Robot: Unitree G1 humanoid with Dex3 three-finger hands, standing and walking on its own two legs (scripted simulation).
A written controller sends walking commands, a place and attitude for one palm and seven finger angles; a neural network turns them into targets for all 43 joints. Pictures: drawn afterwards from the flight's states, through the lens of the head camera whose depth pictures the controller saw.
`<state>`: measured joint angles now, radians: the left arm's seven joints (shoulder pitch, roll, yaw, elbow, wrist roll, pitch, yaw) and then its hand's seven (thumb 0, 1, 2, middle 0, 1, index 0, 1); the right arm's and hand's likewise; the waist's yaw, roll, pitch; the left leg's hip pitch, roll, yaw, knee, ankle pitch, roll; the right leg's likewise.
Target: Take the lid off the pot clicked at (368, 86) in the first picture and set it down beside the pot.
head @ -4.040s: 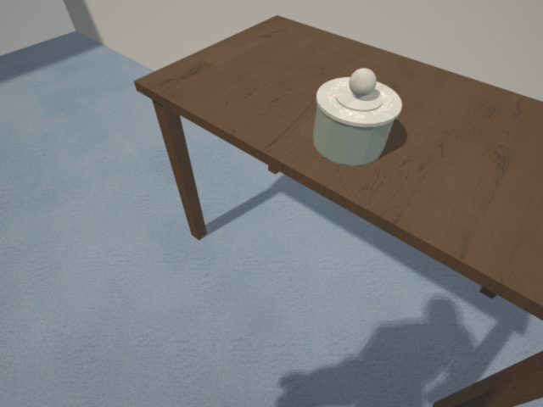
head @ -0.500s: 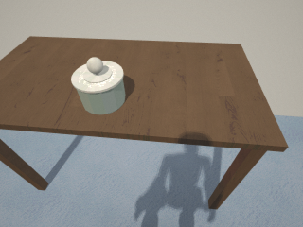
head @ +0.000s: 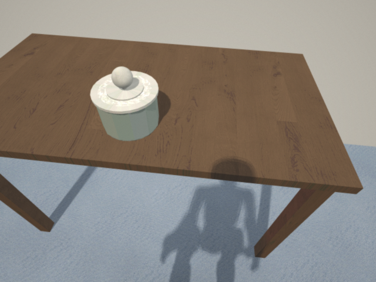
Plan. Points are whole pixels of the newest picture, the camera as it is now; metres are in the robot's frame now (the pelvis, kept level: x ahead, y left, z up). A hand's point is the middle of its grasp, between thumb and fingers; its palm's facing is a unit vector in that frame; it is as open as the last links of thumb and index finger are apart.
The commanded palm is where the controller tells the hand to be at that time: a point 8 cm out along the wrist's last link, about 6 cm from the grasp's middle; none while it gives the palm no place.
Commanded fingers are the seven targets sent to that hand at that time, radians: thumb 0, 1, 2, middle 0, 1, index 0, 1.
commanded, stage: look again from close up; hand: left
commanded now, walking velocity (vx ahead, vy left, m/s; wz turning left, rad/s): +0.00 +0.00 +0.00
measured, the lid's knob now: (122, 77) +0.55 +0.21 +0.14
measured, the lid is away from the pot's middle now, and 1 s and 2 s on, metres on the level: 0.00 0.00 0.00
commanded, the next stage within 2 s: shuffle to correct the standing spot in 0.30 s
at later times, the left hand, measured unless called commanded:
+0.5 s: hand out of the picture +0.00 +0.16 -0.18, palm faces +0.03 -0.98 -0.17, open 7.3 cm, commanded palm none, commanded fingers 0.00 0.90 0.90 -0.20 -0.30 -0.20 -0.30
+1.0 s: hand out of the picture +0.09 +0.23 -0.17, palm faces +0.04 -0.97 -0.24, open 7.4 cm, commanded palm none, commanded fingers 0.00 0.90 0.90 -0.20 -0.30 -0.20 -0.30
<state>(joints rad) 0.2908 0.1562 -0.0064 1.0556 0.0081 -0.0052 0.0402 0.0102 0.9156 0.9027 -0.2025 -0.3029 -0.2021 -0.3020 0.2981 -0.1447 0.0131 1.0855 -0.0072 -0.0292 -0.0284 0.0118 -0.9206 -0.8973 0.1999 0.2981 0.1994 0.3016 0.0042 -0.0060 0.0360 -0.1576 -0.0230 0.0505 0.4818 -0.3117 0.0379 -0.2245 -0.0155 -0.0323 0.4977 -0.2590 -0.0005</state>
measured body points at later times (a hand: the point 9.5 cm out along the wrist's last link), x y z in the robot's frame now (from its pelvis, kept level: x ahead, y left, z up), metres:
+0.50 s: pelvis +0.00 +0.00 +0.00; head +0.02 +0.01 +0.45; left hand +0.00 +0.22 -0.16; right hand +0.00 -0.22 -0.16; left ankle -0.03 +0.09 -0.74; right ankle +0.00 -0.12 -0.74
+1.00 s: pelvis +0.04 +0.04 +0.00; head +0.08 +0.03 +0.44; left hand +0.09 +0.28 -0.15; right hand +0.01 -0.18 -0.16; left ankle -0.03 +0.09 -0.74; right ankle +0.03 -0.07 -0.69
